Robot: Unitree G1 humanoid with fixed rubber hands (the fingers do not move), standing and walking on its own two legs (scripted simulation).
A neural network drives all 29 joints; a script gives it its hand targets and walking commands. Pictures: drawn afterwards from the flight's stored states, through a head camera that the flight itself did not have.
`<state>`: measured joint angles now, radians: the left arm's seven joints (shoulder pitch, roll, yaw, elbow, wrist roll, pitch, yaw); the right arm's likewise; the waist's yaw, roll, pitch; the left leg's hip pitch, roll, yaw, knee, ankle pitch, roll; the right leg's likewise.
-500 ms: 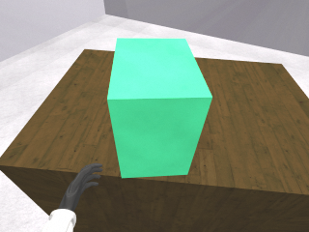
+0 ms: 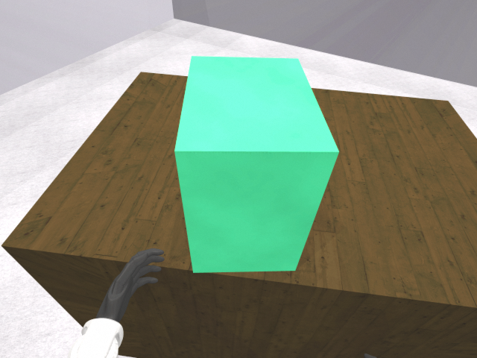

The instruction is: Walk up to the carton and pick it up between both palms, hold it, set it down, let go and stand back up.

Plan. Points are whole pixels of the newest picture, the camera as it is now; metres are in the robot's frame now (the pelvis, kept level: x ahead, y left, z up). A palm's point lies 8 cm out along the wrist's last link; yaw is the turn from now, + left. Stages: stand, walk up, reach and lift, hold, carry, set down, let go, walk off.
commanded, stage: stand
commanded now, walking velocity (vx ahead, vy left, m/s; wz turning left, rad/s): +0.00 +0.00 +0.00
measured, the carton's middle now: (245, 166) +0.43 -0.01 +0.12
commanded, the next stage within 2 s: none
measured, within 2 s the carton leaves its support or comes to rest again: neither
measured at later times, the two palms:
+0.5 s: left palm (119, 303) +0.23 +0.18 +0.02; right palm out of the picture +0.11 -0.25 -0.10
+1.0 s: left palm (120, 303) +0.23 +0.18 +0.02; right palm out of the picture +0.13 -0.25 -0.10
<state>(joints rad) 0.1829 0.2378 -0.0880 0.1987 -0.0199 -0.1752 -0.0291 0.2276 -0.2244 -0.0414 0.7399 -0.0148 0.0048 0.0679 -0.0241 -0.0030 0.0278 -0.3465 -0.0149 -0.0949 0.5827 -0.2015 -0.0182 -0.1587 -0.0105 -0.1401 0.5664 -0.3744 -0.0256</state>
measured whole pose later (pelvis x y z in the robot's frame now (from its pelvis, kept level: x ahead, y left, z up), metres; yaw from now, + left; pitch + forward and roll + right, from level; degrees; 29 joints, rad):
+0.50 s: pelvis +0.00 -0.01 +0.00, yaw +2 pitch -2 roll -1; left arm 0.16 0.24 -0.09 0.21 -0.02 -0.17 -0.03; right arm 0.23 -0.23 -0.05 0.74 -0.01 0.01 0.07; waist -0.03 -0.01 0.03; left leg -0.35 -0.03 -0.13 0.58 -0.19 -0.02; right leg -0.15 -0.01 -0.17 0.56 -0.38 -0.03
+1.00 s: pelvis +0.00 -0.01 +0.00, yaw +3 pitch -2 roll -1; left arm 0.16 0.23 -0.10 0.20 -0.03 -0.17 -0.03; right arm 0.22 -0.22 -0.05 0.73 -0.01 0.01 0.06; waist -0.02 0.00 0.04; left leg -0.35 -0.03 -0.14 0.59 -0.20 -0.03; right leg -0.14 -0.02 -0.19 0.57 -0.39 -0.04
